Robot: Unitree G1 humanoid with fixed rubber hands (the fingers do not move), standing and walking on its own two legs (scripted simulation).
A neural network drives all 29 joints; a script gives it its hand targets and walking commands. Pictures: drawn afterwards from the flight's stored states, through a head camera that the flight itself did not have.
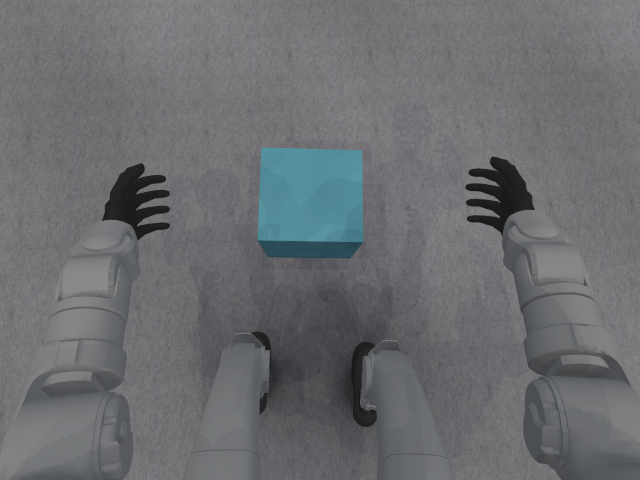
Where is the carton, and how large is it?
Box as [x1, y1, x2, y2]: [258, 147, 362, 257]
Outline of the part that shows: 261,147 258,241 267,256 350,257 362,242 361,150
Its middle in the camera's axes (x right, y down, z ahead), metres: -0.03 -0.08 +0.97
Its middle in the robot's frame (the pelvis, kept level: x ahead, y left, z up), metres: +0.55 +0.03 -0.56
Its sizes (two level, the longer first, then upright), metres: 0.227 0.212 0.239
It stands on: the floor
